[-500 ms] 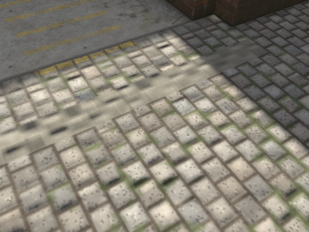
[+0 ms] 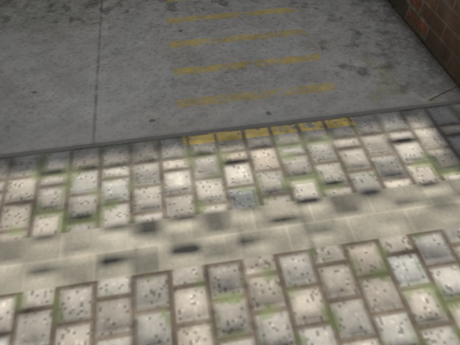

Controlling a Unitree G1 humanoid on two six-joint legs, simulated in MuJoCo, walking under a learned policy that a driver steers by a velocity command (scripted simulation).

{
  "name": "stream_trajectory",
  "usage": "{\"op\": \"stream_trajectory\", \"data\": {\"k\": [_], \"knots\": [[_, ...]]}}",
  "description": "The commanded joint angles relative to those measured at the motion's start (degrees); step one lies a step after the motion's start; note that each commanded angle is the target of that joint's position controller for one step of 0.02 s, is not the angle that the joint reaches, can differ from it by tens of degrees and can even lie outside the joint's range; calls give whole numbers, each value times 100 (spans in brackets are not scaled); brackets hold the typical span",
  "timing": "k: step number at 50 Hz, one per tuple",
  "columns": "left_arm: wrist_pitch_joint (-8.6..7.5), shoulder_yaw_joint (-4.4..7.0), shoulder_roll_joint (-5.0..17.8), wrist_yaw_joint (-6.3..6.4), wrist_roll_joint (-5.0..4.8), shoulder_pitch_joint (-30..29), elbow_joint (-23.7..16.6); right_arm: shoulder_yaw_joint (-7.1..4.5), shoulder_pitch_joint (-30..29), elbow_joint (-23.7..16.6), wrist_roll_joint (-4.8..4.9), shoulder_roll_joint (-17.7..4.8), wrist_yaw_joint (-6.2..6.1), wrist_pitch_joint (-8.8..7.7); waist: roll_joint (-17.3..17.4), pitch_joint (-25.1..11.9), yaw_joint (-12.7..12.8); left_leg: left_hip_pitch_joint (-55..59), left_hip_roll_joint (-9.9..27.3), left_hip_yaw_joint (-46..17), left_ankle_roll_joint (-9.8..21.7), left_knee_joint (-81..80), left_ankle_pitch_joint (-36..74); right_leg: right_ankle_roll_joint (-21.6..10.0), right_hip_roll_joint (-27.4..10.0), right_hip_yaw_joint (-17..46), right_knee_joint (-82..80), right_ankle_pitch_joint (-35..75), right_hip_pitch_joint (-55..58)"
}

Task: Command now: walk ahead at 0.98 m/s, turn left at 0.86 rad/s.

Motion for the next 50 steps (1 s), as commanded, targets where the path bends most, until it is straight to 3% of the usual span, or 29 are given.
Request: {"op": "stream_trajectory", "data": {"k": [1, 3, 5, 6, 8, 9, 10, 11, 12, 14, 16, 17, 21, 24, 27, 29, 30, 31, 32, 33, 34, 35, 37, 40, 42, 45, 48, 49, 50], "knots": [[-205, -31, 158, -18, -13, -502, -223, 202, -612, -723, 10, 199, 152, -38, -834, 963, -351, -509, 251, -23, 55, -722, 740, -418, -1340, 156, -1277, 2460, -595], [-212, -3, 324, 20, -16, -400, -91, 279, -1083, -882, 4, 187, 243, -64, -533, 1090, -284, 234, 41, 571, 241, -1812, 1133, -296, -1171, -405, -1436, 3372, -741], [-194, 51, 652, 61, -18, -96, 21, 300, -1143, -886, 29, 130, 238, -75, -534, 828, -314, 1076, -479, 1079, 471, -2303, 1162, -217, -1206, -610, -917, 6207, -308], [-137, 104, 889, 99, -5, -47, 13, 272, -846, -804, 45, 10, 199, -73, -721, 529, -515, 1452, -701, 1172, 568, -2370, 906, -171, -1296, -611, -332, 7467, 46], [70, 212, 1284, 162, 59, -399, -114, 90, 839, -359, 52, -435, 65, -82, -1002, -458, -1453, 3247, -1020, 940, 822, -2396, 249, -225, -1538, -456, 1950, 8573, 7], [144, 209, 1264, 139, 89, -615, -228, -90, 2110, 63, 32, -753, -56, -93, -818, -1016, -1939, 4873, -1070, 534, 1004, -2848, 89, -265, -1468, -345, 3751, 7585, -783], [130, 161, 893, 26, 95, -702, -221, -320, 1980, 123, 198, -1113, -222, 4, 319, -836, -1673, 5857, -688, -331, 1099, -3253, -360, -78, -361, -281, 6099, 1877, -2342], [14, -32, 407, -35, 21, 12, -875, -407, 1229, -224, -73, -1892, -239, 86, 1391, -1439, -576, 7102, 903, -3637, 2195, -3964, -301, 212, 173, 431, 8086, -918, -4605], [-124, -36, 761, -13, 52, -663, -1039, -431, 1478, -391, -2, -1695, -293, 121, 132, -1905, -1084, 7055, 1037, -4547, 2351, -4885, -1352, 103, -4, 1435, 8020, -350, -4999], [-181, -121, 671, 1, 84, -979, -1094, -301, 1197, -136, 53, -1140, -386, -23, -729, -188, -474, 4954, 788, -3932, 1821, -5501, -1116, 62, -593, 1479, 6568, 30, -4744], [58, -183, 575, 1, 292, -741, -965, -181, 792, -186, 60, -899, -445, -206, -841, 274, 27, 3446, 248, -3008, 1657, -5515, -315, 202, -809, 1470, 5876, -184, -3917], [183, -189, 537, -6, 318, -731, -962, -129, 788, -187, 98, -777, -422, -279, -804, 342, 118, 2939, 66, -2785, 1655, -5586, -164, 298, -883, 1426, 5514, -347, -3676], [267, -324, 225, -115, 187, -2043, -1516, -143, 902, -153, 128, -750, -355, -432, -503, 815, -151, 1822, -492, -2244, 1416, -5965, 305, 460, -837, 1050, 3441, 1157, -3188], [220, -351, 215, -162, 30, -2458, -1619, -216, 1155, -75, 188, -850, -308, -451, -199, 566, -474, 2302, -514, -2245, 1083, -5770, 1509, 316, -497, 993, 2190, 2502, -2623], [177, -287, 441, -121, -2, -2451, -1645, -271, 1239, -23, 196, -968, -361, -429, -91, 329, -487, 3112, -328, -2473, 814, -5254, 2499, 166, -250, 1116, 1404, 2355, -2068], [151, -82, 901, -2, -29, -1322, -1330, -326, 1079, -33, 125, -1265, -373, -418, -140, -443, 104, 3475, -387, -2465, 539, -3775, 3943, 55, 62, 1116, 1396, 1300, -744], [133, 40, 1113, 98, -37, -106, -1055, -323, 749, -77, 90, -1309, -337, -453, -202, -965, 848, 2965, -580, -2283, 410, -2361, 3848, -13, -99, 1100, 1415, 933, 577], [102, 196, 1464, 233, 113, 1213, -792, -126, 688, -145, 35, -603, -354, -550, -877, -1682, 1283, 2231, -855, -1748, 386, -360, 1993, -204, -1172, 2074, 1381, -908, 1755], [92, 260, 1877, 191, 270, 704, -788, 118, 1545, -426, 300, 220, -309, -583, -3089, -2281, 306, 695, -1562, -1164, 138, 1069, -1688, -858, -2623, 5768, -167, -2336, 2477], [136, 263, 1375, 94, 179, 19, -843, 178, 1479, -178, 119, -165, -354, -514, -2122, -1511, 249, -3, -1028, -1056, 247, 1345, -1199, -1128, -2404, 6394, -541, -3137, 1780], [145, 171, 880, 35, 109, -324, -840, 129, 931, -175, -3, -396, -305, -460, -1151, -798, 250, -59, -754, -945, 220, 1184, -778, -1179, -2110, 5394, -378, -2639, 1085], [144, 130, 655, -13, 92, -319, -677, 138, 501, -285, -76, -415, -245, -454, -536, -322, 228, 81, -618, -906, 178, 818, -641, -1162, -1811, 4611, -346, -1667, 367], [76, 53, 498, -46, 68, -39, -259, 227, 58, -571, -199, -177, -139, -411, -750, 121, 9, 217, -442, -922, 91, 190, -877, -1119, -1350, 3728, -369, -617, -376], [2, 50, 500, -74, -88, 185, -18, 375, -413, -924, -311, -61, -100, -384, -858, 422, -174, -41, -106, -552, -198, -785, -941, -1334, -1197, 3493, -705, 289, -740], [-2, 132, 675, -52, -64, -61, -82, 503, -933, -1198, -217, -23, -14, -442, -766, 558, -237, 726, -43, -374, -366, -2105, -229, -1273, -973, 2990, -1043, 525, -1574], [-24, 275, 1089, -157, -140, -169, -120, 500, -923, -1139, -32, -120, 25, -449, -795, 457, -324, 2789, -398, 22, -399, -2972, 584, -1144, -958, 2691, -1393, 1402, -2558], [-15, 275, 1126, -206, -197, 115, 18, 295, -158, -821, -97, -467, -195, -458, -381, -90, -675, 3909, -597, 44, -286, -3609, 319, -875, -739, 2331, 269, 3294, -1867], [-20, 281, 1132, -214, -215, 137, 35, 192, 624, -609, -175, -616, -304, -485, -232, -613, -1058, 4978, -459, -20, -211, -3596, 42, -767, -422, 2113, 1666, 3460, -2221], [-61, 184, 767, -197, -232, 41, -90, 35, 1649, -555, -286, -1031, -443, -520, 285, -1296, -1511, 6059, 824, -1374, -31, -3972, -1772, -639, -66, 1794, 3580, 2130, -3043]]}}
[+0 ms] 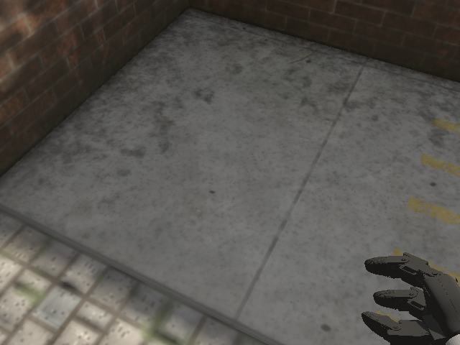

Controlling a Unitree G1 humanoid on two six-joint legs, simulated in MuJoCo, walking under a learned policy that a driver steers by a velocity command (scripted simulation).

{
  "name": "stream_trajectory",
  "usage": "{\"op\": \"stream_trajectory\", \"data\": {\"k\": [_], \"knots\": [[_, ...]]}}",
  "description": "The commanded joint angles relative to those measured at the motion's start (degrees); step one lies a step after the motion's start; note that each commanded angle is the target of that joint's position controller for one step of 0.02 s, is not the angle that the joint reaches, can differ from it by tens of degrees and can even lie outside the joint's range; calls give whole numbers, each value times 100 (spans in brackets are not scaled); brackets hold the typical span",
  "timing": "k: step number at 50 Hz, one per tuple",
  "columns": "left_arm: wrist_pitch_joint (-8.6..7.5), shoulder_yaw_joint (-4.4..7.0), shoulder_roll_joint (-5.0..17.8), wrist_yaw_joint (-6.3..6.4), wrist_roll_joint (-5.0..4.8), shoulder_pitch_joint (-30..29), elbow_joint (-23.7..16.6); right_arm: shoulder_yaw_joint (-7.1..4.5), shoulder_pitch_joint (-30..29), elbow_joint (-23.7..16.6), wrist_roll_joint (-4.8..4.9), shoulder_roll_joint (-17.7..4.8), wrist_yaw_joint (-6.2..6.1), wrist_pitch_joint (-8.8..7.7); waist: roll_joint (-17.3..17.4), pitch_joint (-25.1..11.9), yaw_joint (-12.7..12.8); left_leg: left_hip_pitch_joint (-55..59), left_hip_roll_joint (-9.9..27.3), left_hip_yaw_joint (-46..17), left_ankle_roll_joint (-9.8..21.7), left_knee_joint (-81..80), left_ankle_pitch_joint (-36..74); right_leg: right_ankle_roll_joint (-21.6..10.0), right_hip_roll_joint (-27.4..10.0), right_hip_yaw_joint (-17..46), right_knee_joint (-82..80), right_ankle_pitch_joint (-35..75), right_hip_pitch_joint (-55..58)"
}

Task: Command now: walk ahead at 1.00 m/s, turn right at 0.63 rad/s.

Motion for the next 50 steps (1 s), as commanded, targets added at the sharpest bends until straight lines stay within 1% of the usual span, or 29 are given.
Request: {"op": "stream_trajectory", "data": {"k": [1, 2, 3, 4, 7, 10, 14, 16, 18, 19, 20, 21, 22, 23, 24, 25, 26, 28, 31, 34, 37, 39, 40, 41, 42, 43, 44, 46, 50], "knots": [[-155, 8, 135, 72, -152, -769, -962, -699, 3176, 450, -226, -1806, -343, 44, 1475, -1771, -1703, 5063, 2559, -3648, 508, -1343, -3696, -418, 101, -280, 4329, -189, -4108], [-49, 25, 438, 92, -82, -971, -1037, -718, 2713, 419, -53, -1596, -380, 107, 1281, -1364, -1544, 4423, 2526, -4595, 768, -1967, -4262, -467, -73, -360, 4928, 361, -4689], [39, 70, 588, 68, 41, -1413, -1033, -619, 2293, 420, 21, -1097, -363, 86, 680, -521, -1385, 3791, 2213, -3536, 735, -1852, -3563, -475, -398, -418, 4893, 785, -4882], [93, 74, 554, 3, 86, -1621, -998, -562, 2125, 481, 49, -804, -319, 45, 386, -117, -1272, 3260, 1910, -2592, 673, -1837, -2377, -428, -575, -432, 4671, 1013, -4754], [325, 32, 238, -142, 172, -1865, -1062, -503, 2215, 783, 157, -501, -283, -102, 561, 413, -924, 2527, 1516, -1050, 444, -2125, -545, -273, -872, -447, 4336, 1143, -4556], [411, -30, 114, -245, 209, -2593, -1446, -486, 2394, 1036, 229, -362, -241, -216, 433, 533, -830, 2644, 1375, 25, 365, -2290, 1123, -262, -901, -642, 4129, 1683, -4956], [380, -166, 141, -424, 163, -3477, -1838, -524, 2217, 1190, 205, -551, -283, -266, 164, 812, -718, 2166, 940, 1411, 122, -2672, 2238, -468, -668, -1364, 2261, 2791, -3947], [372, -194, 185, -451, 160, -3641, -1869, -568, 2515, 1284, 203, -833, -322, -257, 123, 719, -722, 2401, 928, 1696, 4, -2290, 4629, -693, -203, -1905, 1637, 2871, -3113], [365, -116, 459, -382, 154, -2949, -1666, -672, 2589, 1255, 177, -1249, -405, -126, 430, 166, -264, 2930, 1111, 1700, -84, -1026, 6874, -885, 229, -2050, 1521, 2393, -2249], [350, -15, 687, -324, 155, -2041, -1426, -726, 2400, 1185, 138, -1433, -440, -16, 528, -321, 244, 2821, 1242, 1626, -46, 187, 7338, -1028, 379, -1920, 1534, 2097, -1272], [331, 145, 972, -222, 169, -777, -1033, -741, 2157, 1063, 105, -1479, -441, 72, 463, -896, 787, 2212, 1276, 1486, 30, 1851, 6864, -1247, 439, -1560, 1295, 1890, 206], [361, 311, 1256, -51, 128, -460, -809, -709, 2235, 1112, 38, -1238, -346, 99, -178, -889, 688, 980, 588, 1469, -61, 3983, 2607, -1397, 231, -989, 995, 1440, 1278], [486, 451, 1978, 48, 216, -1192, -1034, -497, 2720, 645, 34, -470, -250, 28, -1699, -973, -333, -1362, -288, 1159, -396, 6345, -1902, -2098, -1134, 1713, 724, 1777, 2353], [530, 528, 2091, 61, 166, -1019, -1277, -497, 2255, 221, 115, -874, -269, -106, -1026, -1919, 50, -2192, -304, -126, -317, 6671, -1565, -2688, -1600, 3477, -507, 617, 2876], [509, 498, 1867, 121, 122, -1137, -1216, -467, 1805, 126, 103, -962, -266, -210, -375, -1111, -45, -2438, 20, -347, -272, 6098, -1145, -2437, -1642, 3607, -1210, 159, 2135], [457, 421, 1543, 158, 114, -1334, -1138, -439, 1770, 180, 92, -955, -273, -242, 188, -262, -401, -2184, 268, -300, -267, 5362, -865, -2188, -1486, 3196, -1404, 481, 1031], [378, 363, 1389, 181, 100, -1553, -1103, -408, 1742, 232, -1, -862, -283, -175, 447, 98, -682, -1734, 426, -284, -313, 4935, -954, -1994, -1165, 2635, -1437, 945, 125], [211, 250, 1163, 187, 85, -1737, -1130, -367, 2039, 255, -121, -759, -278, 99, 303, 301, -1114, -1028, 582, -286, -506, 4234, -1319, -2053, -825, 2036, -1448, 1787, -1112], [39, 235, 1086, 142, 61, -1806, -1137, -291, 1063, -146, -60, -564, -205, 222, 259, 751, -1014, -558, 653, 39, -676, 2609, -587, -1889, -314, 1454, -1830, 2012, -2307], [-8, 326, 1192, 91, 29, -1744, -1122, -198, 448, -329, 131, -348, -107, 181, -30, 605, -718, 419, 358, 142, -583, 979, 1352, -1449, -11, 1194, -1815, 2577, -2462], [4, 390, 1297, 91, -21, -1498, -1037, -267, 354, -344, 215, -569, -130, 151, -251, 329, -543, 865, 125, 45, -431, 213, 1579, -1189, -249, 1473, -1404, 3495, -1548], [35, 433, 1472, 137, 31, -1511, -1033, -412, 988, -151, 208, -896, -219, 132, -267, -125, -848, 1603, -168, -2, -346, -40, 732, -934, -259, 1575, -385, 4747, -916], [36, 456, 1638, 118, 67, -1695, -1043, -536, 1919, 70, 214, -1136, -296, 109, -118, -652, -1429, 2595, -249, 112, -298, -60, 204, -789, -108, 1397, 791, 5181, -974], [-27, 389, 1416, 96, 106, -1945, -1110, -679, 3162, 331, 156, -1426, -422, 87, -7, -1198, -2063, 4014, 180, -159, -195, 121, -478, -655, 128, 1153, 2388, 4693, -1749], [-90, 128, 401, 129, 68, -1915, -1333, -790, 3990, 472, -70, -1824, -519, 50, 1409, -1754, -2088, 5287, 1806, -2125, -10, -429, -2845, -618, 677, 581, 4412, 446, -3193], [-58, -5, 320, 122, -115, -1342, -1658, -853, 3174, 344, -94, -2056, -446, 82, 2638, -2036, -1276, 5133, 2671, -5265, 363, -1866, -3856, -582, 673, 94, 5306, -309, -4279], [72, 27, 724, 156, 69, -1745, -1430, -763, 2343, 170, -29, -1364, -415, 120, 1326, -1075, -1237, 4212, 2361, -4611, 472, -1894, -4384, -597, 113, -55, 5469, 478, -4559], [198, 53, 804, -21, 231, -2259, -1437, -628, 2135, 333, 10, -817, -352, 149, 262, -225, -1171, 2977, 1787, -2603, 363, -1770, -2468, -489, -307, -291, 4934, 1020, -4268], [365, -128, 293, -239, 274, -2564, -1719, -530, 2597, 969, 171, -555, -214, -106, 490, 313, -861, 2202, 1369, -1075, 330, -2126, -588, -383, -467, -118, 4412, 1279, -4281]]}}
Over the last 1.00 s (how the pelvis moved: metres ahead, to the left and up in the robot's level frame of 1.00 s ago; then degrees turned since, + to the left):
0.85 0.28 -0.01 30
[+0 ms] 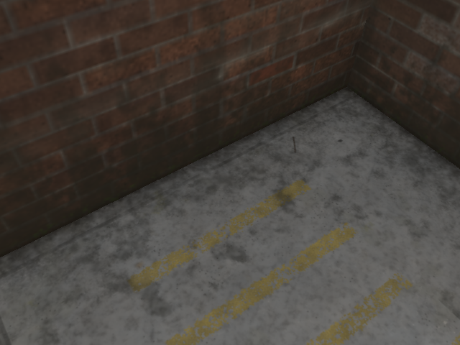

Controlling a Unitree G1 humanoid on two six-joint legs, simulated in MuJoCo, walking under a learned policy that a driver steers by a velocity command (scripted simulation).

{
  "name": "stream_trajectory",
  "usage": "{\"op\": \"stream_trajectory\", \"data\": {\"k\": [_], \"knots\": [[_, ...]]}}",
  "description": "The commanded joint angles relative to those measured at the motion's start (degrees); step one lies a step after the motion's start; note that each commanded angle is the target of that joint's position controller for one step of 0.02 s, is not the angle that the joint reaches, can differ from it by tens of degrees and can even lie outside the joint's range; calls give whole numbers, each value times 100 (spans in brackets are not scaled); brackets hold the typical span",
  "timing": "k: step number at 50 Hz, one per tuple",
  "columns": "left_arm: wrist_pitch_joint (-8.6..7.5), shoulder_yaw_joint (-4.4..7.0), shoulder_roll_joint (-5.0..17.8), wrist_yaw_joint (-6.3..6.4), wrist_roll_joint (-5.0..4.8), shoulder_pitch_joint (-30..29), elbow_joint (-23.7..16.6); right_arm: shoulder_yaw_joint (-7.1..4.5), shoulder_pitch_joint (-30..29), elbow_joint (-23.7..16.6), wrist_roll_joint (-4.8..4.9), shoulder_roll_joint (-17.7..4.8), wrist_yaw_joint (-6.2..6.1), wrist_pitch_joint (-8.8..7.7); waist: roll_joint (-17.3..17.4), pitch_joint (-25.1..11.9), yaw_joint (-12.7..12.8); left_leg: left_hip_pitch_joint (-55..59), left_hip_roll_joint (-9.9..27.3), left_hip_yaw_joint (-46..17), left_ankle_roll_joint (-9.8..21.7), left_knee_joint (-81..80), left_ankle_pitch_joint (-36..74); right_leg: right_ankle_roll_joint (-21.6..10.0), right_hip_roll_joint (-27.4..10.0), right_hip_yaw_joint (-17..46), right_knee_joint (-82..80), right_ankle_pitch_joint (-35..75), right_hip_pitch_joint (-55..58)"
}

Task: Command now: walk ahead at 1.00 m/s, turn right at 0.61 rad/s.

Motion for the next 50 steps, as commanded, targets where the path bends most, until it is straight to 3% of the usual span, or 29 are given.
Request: {"op": "stream_trajectory", "data": {"k": [1, 5, 8, 10, 12, 13, 14, 15, 16, 17, 18, 19, 21, 22, 24, 26, 28, 33, 34, 35, 36, 37, 39, 40, 42, 46, 47, 48, 50], "knots": [[14, -200, -277, -127, 33, -281, -597, -42, 356, 44, 95, -311, 125, -237, 795, 254, 117, 626, 1341, -1523, 643, -1820, 254, 72, -386, 545, -284, 466, -1352], [-58, -295, -155, -200, 4, -1226, -928, -51, 459, 264, 88, -468, 167, -309, 585, 661, 128, 389, 1043, -269, 654, -2438, 1526, 93, -221, -12, -2146, 1445, -1044], [-159, -412, -290, -268, 6, -1815, -1063, -46, 993, 604, 160, -661, 145, -250, 515, 816, -4, 537, 1098, -133, 792, -2809, 3043, -119, -124, -683, -3307, 1606, -77], [-221, -429, -295, -148, 109, -1562, -928, -93, 1069, 768, 173, -983, 81, -190, 727, 560, 179, 1370, 1123, 21, 753, -1933, 5950, -209, 241, -957, -3813, 1310, 390], [-324, -309, -53, 17, 193, 44, -358, -101, 1011, 884, 198, -1134, -13, -89, 1033, -459, 931, 1468, 1069, 100, 536, 299, 7149, -359, 485, -792, -4289, 1439, 2187], [-351, -216, 213, 123, 311, 877, -66, -72, 953, 845, 249, -1066, -34, -89, 1097, -994, 1350, 706, 889, 115, 435, 1790, 6031, -467, 26, -355, -4428, 1891, 3531], [-370, -103, 726, 212, 360, 1297, 113, 21, 1125, 620, 207, -442, 21, -82, 25, -1676, 1071, -594, 120, 143, 385, 3940, 525, -559, -1581, 1034, -3813, 4058, 4909], [-339, -42, 921, 282, -124, 995, -218, 106, 1759, 595, 283, -357, 53, -246, -1238, -3188, 718, -2172, -528, -1466, 179, 5677, -2047, -1336, -2567, 3601, -3937, 5908, 6531], [-277, -8, 678, 271, -174, 885, -200, -58, 1326, 633, 413, -916, 54, -301, -369, -3206, 979, -2237, -338, -1935, 63, 5923, -1990, -1686, -2479, 2943, -4134, 6727, 6067], [-328, -27, 489, 224, -182, 479, -156, -30, 860, 393, 515, -789, 33, -293, 7, -2178, 723, -2608, -78, -1534, -37, 5565, -1666, -1786, -2261, 2251, -4502, 6040, 5149], [-417, -66, 233, 196, -262, 64, -113, -15, 489, 347, 434, -686, -49, -236, 661, -1261, 438, -2571, 243, -1169, -162, 5113, -1304, -1497, -1924, 1752, -4865, 5444, 3997], [-486, -117, 41, 197, -273, -183, -65, -37, 408, 357, 358, -587, -82, -148, 785, -805, 189, -2309, 385, -1004, -238, 4808, -1071, -1369, -1721, 1439, -5208, 5183, 3122], [-594, -161, -135, 117, -222, -244, 93, 24, 500, 344, 234, -223, -86, 40, 465, -506, -81, -1723, 479, -942, -272, 4355, -739, -1144, -1474, 960, -5623, 5340, 2160], [-604, -158, -155, 104, -205, -329, 170, 58, 531, 299, 261, -27, -76, 85, 278, -449, -181, -1512, 493, -895, -303, 3930, -641, -1104, -1371, 680, -5732, 5325, 1859], [-588, -135, -89, 140, -180, -525, 301, 86, 158, 112, 230, 20, -85, 118, 100, -280, -257, -1172, 378, -673, -325, 2769, -51, -933, -970, 85, -5837, 5499, 1331], [-517, -113, -9, 208, -210, -451, 407, 146, -402, -45, 197, 59, -54, 107, -55, -323, -62, -971, 191, -499, -340, 1553, 943, -754, -664, -219, -5812, 5116, 1510], [-450, -75, 128, 238, -221, -235, 567, 156, -746, -112, 232, -56, 3, 127, -41, -456, 116, -836, 127, -615, -296, 926, 1757, -700, -804, -38, -5771, 4580, 1898], [-335, -90, 82, 269, -237, -370, 733, -15, -706, -39, 12, -578, 110, 63, 86, -487, -127, -149, 25, -723, 225, -157, 2346, -326, -901, 231, -4854, 3729, 2297], [-359, -106, 57, 267, -209, -131, 806, -82, -662, -42, -37, -814, 52, 58, 358, -566, -99, 340, 219, -873, 365, -306, 4059, -69, -550, 95, -4306, 3325, 2213], [-416, -162, -105, 255, -85, 430, 832, -152, -653, -86, -146, -1136, -14, 60, 1125, -1061, 208, 1506, 964, -1481, 923, 297, 6576, 300, -153, 12, -3462, 1702, 1501], [-374, -238, -284, 252, -184, 854, 1063, -51, -453, 30, -195, -692, -37, 127, 1729, -1908, 74, 2351, 1792, -2365, 1816, 286, 7383, 657, 61, 121, -2342, -763, 930], [-269, -181, 12, 226, -293, 523, 1052, 50, -385, 109, -52, -322, 5, 169, 1521, -2033, -107, 2377, 1928, -2683, 1993, 125, 6926, 832, 36, 357, -1698, -2224, 618], [36, -107, 86, 284, -360, 56, 979, 3, -737, 237, 177, -399, 50, 229, 815, -1424, -15, 1515, 1780, -2655, 1736, -275, 4349, 909, -232, 516, -1459, -2203, 310], [199, -103, 33, 340, -355, -94, 960, -34, -1072, 226, 187, -509, 44, 263, 689, -967, 97, 720, 1649, -2531, 1564, -606, 3079, 929, -345, 438, -1818, -1962, 476], [371, -130, -147, 447, -318, -19, 1054, -98, -1560, 210, 87, -573, -18, 355, 1054, -565, 301, -474, 1227, -2161, 1212, -1116, 1254, 930, -295, 174, -2763, -1248, 1264], [340, -110, -260, 441, -182, 199, 1371, -68, -1404, 496, 150, -342, -128, 383, 1094, -624, 401, -1117, 643, -1386, 622, -1174, -735, 664, -57, -226, -4401, 586, 2559], [333, -103, -150, 449, -116, 53, 1298, -20, -1247, 605, 121, -204, -121, 352, 911, -491, 341, -1226, 491, -1253, 346, -1074, -1118, 509, -328, 28, -4723, 541, 2563], [323, -46, 172, 474, -162, -208, 1265, -37, -1143, 594, 91, -195, -111, 338, 316, -253, 74, -866, 171, -923, 80, -880, -1002, 282, -554, 312, -4933, -483, 1777], [169, -178, -246, 468, -154, -645, 1259, -26, -1298, 680, 0, -81, -153, 320, -109, -92, -33, 203, 14, -667, -132, -343, 55, 299, -541, 425, -5442, -1350, 747]]}}
Over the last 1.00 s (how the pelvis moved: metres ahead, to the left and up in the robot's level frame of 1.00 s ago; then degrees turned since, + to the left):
0.86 -0.25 0.01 -53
